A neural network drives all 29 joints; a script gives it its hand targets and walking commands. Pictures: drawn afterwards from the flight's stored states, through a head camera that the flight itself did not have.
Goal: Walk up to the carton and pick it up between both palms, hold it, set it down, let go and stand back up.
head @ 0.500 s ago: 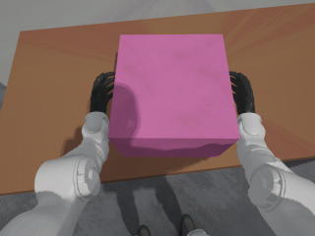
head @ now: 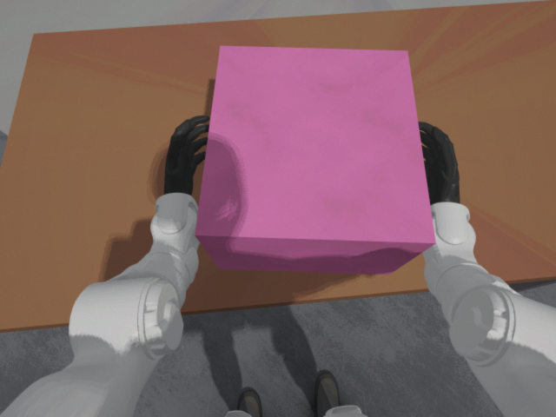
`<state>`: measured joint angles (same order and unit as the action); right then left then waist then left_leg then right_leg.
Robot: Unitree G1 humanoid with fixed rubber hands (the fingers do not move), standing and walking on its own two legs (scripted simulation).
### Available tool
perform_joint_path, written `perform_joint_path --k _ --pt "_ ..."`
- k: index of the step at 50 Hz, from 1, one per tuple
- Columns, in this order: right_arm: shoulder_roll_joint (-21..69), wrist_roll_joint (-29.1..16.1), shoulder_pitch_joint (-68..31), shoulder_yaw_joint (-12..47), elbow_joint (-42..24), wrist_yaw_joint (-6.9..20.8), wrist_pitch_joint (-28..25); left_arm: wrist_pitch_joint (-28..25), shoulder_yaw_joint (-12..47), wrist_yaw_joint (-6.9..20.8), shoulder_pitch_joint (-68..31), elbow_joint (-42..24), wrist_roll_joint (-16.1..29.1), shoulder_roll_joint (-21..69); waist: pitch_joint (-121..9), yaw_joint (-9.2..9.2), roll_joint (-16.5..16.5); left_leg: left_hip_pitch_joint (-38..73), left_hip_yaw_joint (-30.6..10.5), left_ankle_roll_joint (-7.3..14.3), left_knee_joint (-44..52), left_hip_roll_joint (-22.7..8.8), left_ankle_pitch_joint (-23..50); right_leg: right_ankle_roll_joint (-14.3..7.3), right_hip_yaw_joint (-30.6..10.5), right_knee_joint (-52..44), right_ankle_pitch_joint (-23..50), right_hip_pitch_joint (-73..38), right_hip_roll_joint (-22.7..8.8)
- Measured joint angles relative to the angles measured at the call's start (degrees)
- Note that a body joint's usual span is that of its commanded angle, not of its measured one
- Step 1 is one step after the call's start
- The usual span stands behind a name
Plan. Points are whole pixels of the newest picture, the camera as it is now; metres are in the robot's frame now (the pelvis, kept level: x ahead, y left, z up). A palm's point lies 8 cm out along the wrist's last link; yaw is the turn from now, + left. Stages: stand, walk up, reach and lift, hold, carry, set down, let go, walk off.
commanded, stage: reach and lift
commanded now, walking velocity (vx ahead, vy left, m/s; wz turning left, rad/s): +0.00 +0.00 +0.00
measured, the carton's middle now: (308, 165) +0.49 -0.03 -0.03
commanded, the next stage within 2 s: none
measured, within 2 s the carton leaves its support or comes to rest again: leaves its support in 1.20 s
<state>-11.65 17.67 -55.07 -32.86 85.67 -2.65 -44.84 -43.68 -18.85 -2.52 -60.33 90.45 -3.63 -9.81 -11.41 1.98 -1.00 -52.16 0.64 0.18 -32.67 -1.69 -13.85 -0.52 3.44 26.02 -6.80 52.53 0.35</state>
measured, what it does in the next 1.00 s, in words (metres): stands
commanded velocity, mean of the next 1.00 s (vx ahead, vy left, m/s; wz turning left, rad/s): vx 0.00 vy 0.00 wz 0.00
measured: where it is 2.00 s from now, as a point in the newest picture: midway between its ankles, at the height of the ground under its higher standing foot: outside the picture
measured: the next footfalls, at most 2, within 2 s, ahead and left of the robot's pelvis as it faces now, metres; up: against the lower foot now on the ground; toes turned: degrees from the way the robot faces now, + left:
none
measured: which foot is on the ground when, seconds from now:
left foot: down 0.00-1.00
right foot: down 0.00-1.00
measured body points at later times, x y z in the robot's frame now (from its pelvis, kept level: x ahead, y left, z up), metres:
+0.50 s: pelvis -0.01 +0.00 -0.01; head +0.17 +0.00 +0.41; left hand +0.46 +0.16 -0.01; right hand +0.44 -0.21 -0.01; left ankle -0.02 +0.11 -0.72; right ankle +0.02 -0.12 -0.72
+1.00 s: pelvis -0.03 +0.00 -0.01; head +0.10 +0.00 +0.42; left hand +0.41 +0.16 -0.01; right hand +0.40 -0.21 +0.00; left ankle -0.02 +0.11 -0.72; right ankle +0.02 -0.12 -0.72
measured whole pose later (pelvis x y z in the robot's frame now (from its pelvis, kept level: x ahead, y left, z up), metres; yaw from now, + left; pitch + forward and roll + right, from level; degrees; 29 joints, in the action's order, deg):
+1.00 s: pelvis -0.03 +0.00 -0.01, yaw -1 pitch +31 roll -2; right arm -13.3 6.3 -52.5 -17.6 90.9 -3.1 -40.9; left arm -39.5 -4.7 -4.6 -53.8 90.1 10.1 -7.2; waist -16.2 0.4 -1.7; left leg -54.5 0.9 0.4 -37.0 -2.1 -13.7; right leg -0.6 3.4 29.0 -5.7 54.5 0.6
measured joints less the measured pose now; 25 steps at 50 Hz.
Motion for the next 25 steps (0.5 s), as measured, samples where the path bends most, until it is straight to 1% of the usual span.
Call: perform_joint_path --k 14,24,25 --pt "-1.2 -2.3 -1.7 1.9 4.9 -0.9 -4.1 -0.6 2.8 0.0 -0.2 0.2 2.8 -0.1 -1.7 -0.92 -0.6 -2.8 0.3 0.0 -0.6 -0.3 0.4 -0.2 0.2 0.1 0.8 2.6 0.1" --pt "-2.2 -4.7 -2.5 5.1 7.6 -0.6 -4.9 -0.9 5.4 -0.2 0.8 -0.1 5.9 0.4 -2.6 -1.30 -0.8 -4.1 0.2 -0.1 -1.9 -0.5 0.2 -0.3 0.4 1.0 0.8 3.8 0.3" --pt "-2.3 -4.9 -2.4 5.5 7.7 -0.6 -4.9 -0.7 5.8 0.1 0.9 -0.2 6.0 0.4 -2.7 -1.34 -0.8 -4.2 0.2 -0.1 -2.0 -0.5 0.2 -0.3 0.5 1.0 0.8 3.8 0.3"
